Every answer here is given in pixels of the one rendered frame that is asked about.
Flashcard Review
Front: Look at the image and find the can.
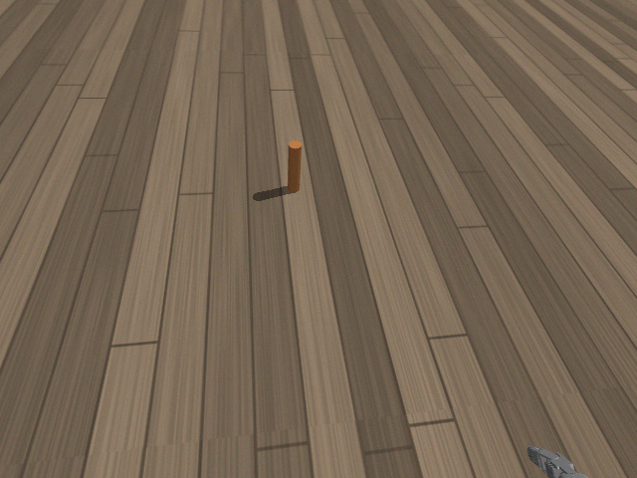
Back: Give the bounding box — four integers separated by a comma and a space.
288, 140, 302, 192

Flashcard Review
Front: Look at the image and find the right robot hand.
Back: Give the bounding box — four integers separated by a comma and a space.
528, 446, 588, 478

